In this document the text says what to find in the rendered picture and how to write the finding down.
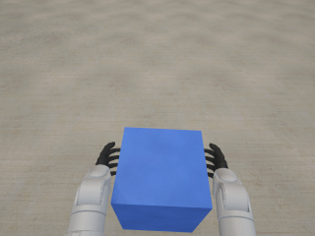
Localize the robot right forearm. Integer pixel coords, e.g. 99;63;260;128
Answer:
212;168;257;236

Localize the right robot hand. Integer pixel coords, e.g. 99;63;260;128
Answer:
204;143;228;179

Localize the carton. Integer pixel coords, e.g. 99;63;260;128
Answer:
110;127;213;233

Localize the robot left forearm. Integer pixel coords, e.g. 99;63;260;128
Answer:
63;164;111;236

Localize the left robot hand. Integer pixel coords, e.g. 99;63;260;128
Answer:
95;142;121;176

